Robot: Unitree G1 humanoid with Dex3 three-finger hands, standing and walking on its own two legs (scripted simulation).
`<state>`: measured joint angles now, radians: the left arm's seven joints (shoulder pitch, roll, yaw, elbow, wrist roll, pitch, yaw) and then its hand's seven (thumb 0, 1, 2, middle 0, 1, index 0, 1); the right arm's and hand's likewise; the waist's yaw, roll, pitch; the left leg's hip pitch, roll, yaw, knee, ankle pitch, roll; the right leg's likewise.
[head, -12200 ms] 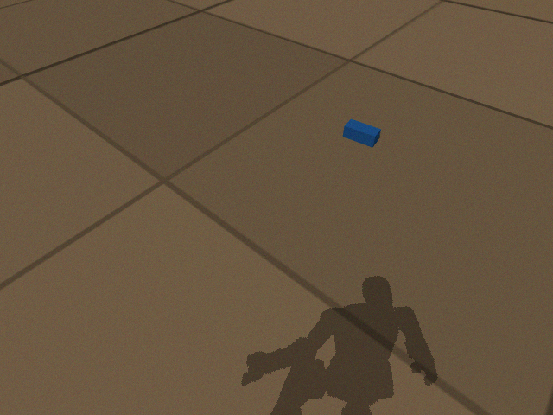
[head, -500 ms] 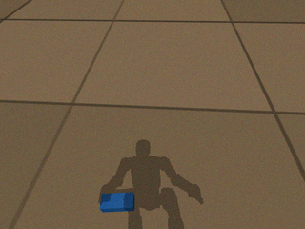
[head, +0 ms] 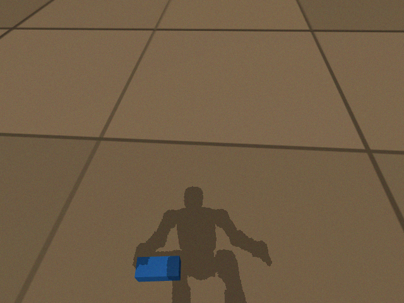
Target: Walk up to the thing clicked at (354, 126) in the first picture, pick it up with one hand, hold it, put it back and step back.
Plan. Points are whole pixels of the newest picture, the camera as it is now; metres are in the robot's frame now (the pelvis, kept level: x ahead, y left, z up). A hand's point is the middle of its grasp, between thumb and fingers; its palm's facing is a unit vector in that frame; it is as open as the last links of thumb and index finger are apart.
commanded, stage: walk up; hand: left
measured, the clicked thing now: (158, 268) +0.40 +0.25 -0.74
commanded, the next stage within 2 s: stand in 0.16 s
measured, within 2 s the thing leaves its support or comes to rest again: neither
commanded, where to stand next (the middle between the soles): +0.02 +0.02 m, yaw +0 degrees
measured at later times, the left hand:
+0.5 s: hand out of the picture +0.09 +0.24 -0.16, palm faces -0.04 -0.94 -0.33, open 7.3 cm
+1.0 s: hand out of the picture +0.11 +0.24 -0.15, palm faces -0.04 -0.94 -0.35, open 7.3 cm
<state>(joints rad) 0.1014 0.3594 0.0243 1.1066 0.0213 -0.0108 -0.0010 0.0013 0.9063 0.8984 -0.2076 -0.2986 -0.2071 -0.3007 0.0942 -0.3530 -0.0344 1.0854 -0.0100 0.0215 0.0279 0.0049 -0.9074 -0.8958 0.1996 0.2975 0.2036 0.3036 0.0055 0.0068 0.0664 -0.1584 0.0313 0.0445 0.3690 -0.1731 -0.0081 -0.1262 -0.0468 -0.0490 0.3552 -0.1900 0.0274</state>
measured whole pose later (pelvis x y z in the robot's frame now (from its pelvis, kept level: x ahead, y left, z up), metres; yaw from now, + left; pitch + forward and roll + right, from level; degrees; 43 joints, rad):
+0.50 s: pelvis +0.02 -0.01 +0.00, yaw +0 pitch -2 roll +0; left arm 0.13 0.35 0.00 1.12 0.02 -0.02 -0.01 0.00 0.91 0.90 -0.21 -0.30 -0.21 -0.30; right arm 0.12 -0.34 -0.01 1.13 -0.02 -0.01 0.01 0.01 -0.91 -0.90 0.20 0.30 0.20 0.30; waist -0.01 -0.01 0.05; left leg -0.12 0.04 0.05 0.32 -0.18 -0.02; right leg -0.09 -0.04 -0.05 0.32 -0.20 0.02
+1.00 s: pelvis +0.03 -0.01 +0.00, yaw -1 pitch -2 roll +0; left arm 0.11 0.36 0.01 1.12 0.02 -0.02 0.00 0.00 0.91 0.90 -0.21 -0.30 -0.21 -0.30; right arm 0.10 -0.35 -0.01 1.12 -0.02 -0.01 0.01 0.00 -0.91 -0.90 0.20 0.30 0.20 0.30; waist 0.00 0.00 0.04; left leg -0.09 0.05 0.05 0.31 -0.19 -0.03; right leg -0.07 -0.02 -0.05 0.31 -0.21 0.01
